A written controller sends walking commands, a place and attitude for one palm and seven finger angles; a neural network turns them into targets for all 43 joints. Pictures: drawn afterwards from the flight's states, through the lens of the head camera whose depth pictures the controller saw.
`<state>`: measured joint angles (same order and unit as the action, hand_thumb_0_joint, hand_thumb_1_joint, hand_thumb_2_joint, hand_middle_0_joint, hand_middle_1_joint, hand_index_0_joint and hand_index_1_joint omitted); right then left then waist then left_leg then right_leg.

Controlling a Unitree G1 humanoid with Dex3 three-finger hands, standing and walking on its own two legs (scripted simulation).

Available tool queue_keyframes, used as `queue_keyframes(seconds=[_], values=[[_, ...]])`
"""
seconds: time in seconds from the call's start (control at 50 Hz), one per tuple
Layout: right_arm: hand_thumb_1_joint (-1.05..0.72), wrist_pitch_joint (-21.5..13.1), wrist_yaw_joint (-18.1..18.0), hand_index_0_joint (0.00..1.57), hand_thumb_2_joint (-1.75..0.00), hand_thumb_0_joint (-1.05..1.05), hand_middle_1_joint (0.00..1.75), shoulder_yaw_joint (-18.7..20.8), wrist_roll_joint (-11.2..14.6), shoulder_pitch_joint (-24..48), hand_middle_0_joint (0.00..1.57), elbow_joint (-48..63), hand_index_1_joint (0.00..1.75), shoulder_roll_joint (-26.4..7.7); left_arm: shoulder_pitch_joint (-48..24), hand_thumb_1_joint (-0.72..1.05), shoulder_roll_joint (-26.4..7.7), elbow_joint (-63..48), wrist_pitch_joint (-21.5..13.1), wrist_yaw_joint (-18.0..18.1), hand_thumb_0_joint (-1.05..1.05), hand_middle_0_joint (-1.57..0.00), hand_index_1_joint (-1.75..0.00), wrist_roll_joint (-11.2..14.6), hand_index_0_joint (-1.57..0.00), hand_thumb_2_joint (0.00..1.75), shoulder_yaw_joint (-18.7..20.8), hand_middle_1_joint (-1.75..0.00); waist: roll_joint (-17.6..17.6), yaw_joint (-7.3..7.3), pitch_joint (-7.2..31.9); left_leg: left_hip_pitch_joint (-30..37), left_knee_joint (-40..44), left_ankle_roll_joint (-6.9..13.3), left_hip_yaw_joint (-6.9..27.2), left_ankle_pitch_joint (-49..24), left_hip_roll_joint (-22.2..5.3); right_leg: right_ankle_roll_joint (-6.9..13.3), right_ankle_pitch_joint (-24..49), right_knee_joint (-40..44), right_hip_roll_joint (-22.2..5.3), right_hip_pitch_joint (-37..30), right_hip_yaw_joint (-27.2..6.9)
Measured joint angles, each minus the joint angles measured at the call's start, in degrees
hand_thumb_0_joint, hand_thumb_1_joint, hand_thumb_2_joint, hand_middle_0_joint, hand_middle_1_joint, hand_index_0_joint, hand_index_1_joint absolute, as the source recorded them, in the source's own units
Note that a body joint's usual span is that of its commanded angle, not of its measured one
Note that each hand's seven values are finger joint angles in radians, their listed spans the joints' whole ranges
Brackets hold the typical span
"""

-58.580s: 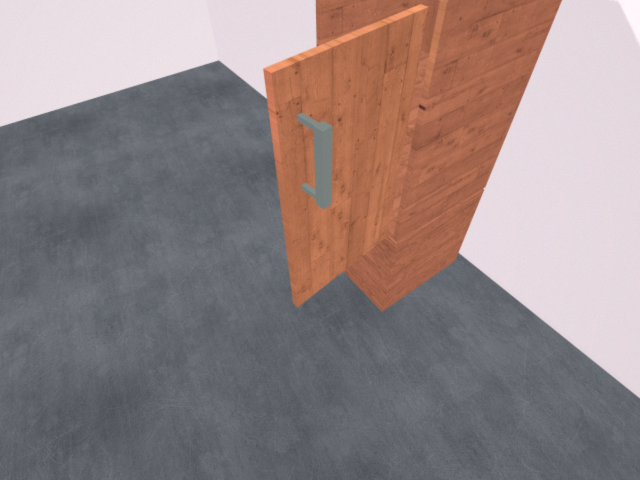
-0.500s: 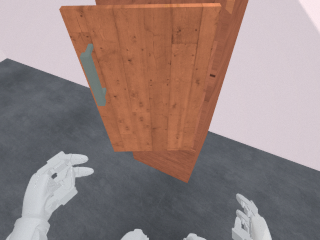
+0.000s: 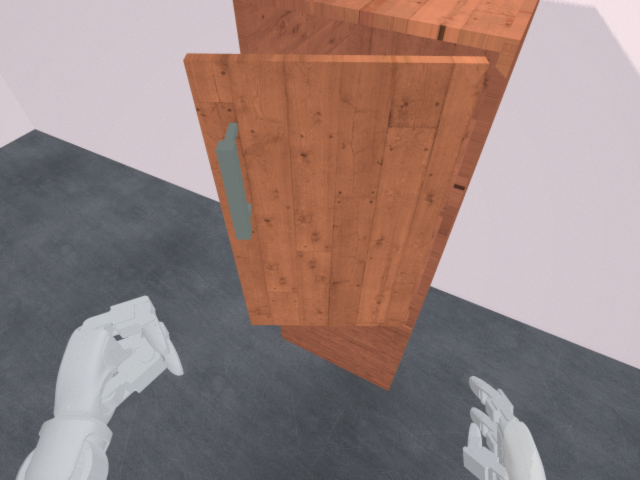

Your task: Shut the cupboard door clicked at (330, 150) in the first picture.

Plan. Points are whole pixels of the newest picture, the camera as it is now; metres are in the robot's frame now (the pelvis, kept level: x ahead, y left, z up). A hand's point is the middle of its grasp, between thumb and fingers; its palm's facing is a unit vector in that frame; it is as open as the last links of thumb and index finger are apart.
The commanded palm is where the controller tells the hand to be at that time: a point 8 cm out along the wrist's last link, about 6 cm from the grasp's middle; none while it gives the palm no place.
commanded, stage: raise the hand and make a fist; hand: left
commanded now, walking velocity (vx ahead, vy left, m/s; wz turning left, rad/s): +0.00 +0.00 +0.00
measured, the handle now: (238, 184) +0.45 +0.16 +0.13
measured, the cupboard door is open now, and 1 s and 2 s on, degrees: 27 27 27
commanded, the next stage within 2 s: bring the fist close to the handle in 0.68 s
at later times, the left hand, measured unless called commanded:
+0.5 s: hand (161, 331) +0.23 +0.18 +0.13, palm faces +0.10 -0.99 -0.03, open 3.1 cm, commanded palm +0.20 +0.23 +0.14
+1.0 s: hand (187, 312) +0.25 +0.17 +0.13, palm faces +0.11 -0.99 -0.04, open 3.1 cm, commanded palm +0.23 +0.21 +0.14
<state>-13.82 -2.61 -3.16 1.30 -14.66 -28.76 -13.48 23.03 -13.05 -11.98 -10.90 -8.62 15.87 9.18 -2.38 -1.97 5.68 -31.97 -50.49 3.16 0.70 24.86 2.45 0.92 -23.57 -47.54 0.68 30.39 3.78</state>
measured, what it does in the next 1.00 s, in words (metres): stands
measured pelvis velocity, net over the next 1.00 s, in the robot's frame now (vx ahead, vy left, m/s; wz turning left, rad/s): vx -0.01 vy -0.03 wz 0.01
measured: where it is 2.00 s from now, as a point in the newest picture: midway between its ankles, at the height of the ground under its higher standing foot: outside the picture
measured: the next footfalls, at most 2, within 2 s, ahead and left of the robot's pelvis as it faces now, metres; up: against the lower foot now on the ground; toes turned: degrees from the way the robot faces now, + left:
none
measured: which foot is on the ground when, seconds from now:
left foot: down 0.00-1.00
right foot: down 0.00-1.00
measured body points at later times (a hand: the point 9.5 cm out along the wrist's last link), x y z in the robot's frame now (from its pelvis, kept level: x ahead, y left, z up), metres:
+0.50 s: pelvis +0.00 -0.01 +0.02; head -0.01 -0.02 +0.47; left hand +0.22 +0.24 +0.13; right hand +0.18 -0.23 -0.05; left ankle +0.01 +0.08 -0.70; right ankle +0.01 -0.11 -0.70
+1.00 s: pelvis -0.01 -0.03 +0.02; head -0.01 -0.05 +0.47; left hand +0.24 +0.22 +0.14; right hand +0.18 -0.25 -0.05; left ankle +0.01 +0.08 -0.70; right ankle +0.01 -0.11 -0.70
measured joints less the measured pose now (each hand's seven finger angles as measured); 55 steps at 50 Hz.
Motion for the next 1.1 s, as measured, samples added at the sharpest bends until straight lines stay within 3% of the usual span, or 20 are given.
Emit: queue_keyframes(seconds=[0.2,0.42,0.84,1.1], values=[[-0.9,0.5,-0.34,0.2,-0.9,0.02,0.3,-1.33,0.37,-0.01,0.21,-1.21,0.3,0.38,-3.94,0.9,-0.71,-0.95,5.72,0.21,0.01,-1.27,-1.48,-0.45,-1.28,0.9,0.85,-1.48,-0.24,-0.7,-0.8,4.75,3.95,0.08,0.22,-1.56,0.22,-0.15,1.56,4.1,-0.13,-4.89,0.06],[-0.9,0.68,-0.87,0.2,-0.9,0.02,0.3,-0.84,0.85,-0.64,0.21,-3.5,0.3,-0.46,-6.88,0.9,-0.66,0.39,10.43,-0.17,0.01,-1.29,-1.5,0.33,-1.3,0.9,2.36,-1.5,-0.4,-0.26,-1.43,9.15,8.69,-0.36,-0.19,-3.82,0.02,0.27,3.51,7.86,0.09,-8.63,-0.52],[-0.9,-0.26,-1.16,0.2,-0.9,0.02,0.3,-0.34,0.43,-0.11,0.2,-4.2,0.3,-0.94,-5.85,0.9,-0.13,1.9,7.62,0.6,0.01,-1.3,-1.5,-0.33,-1.3,0.9,1.4,-1.5,-0.66,-0.24,-1.89,9.96,9.46,-1.95,0.58,-4.68,-0.92,1.84,3.81,7.9,1.03,-9.14,0.23],[-0.9,0.39,-1.75,0.2,-0.9,0.02,0.3,-0.48,0.75,0.98,0.2,-5.88,0.3,-0.87,-18.94,0.9,-0.7,12.79,8.94,0.56,0.01,-1.3,-1.5,-1.09,-1.3,0.9,1.77,-1.5,-0.2,0.2,-2.44,9.67,10.37,-2.15,0.26,-4.92,-1.07,2.02,3.97,8.35,1.19,-8.5,-0.13]])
